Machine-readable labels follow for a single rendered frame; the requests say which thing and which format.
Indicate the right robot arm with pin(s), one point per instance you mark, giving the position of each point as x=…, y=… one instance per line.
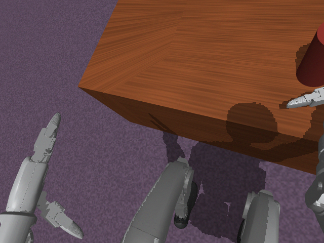
x=314, y=196

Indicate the left robot hand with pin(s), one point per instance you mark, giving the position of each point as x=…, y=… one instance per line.
x=26, y=193

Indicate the left robot arm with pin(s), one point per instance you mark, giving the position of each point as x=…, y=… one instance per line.
x=16, y=227

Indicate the right robot hand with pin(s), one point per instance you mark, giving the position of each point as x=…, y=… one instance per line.
x=313, y=99

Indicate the bottle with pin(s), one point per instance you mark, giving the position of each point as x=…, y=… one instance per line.
x=311, y=69

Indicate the left robot foot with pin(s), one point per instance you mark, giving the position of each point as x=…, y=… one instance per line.
x=182, y=223

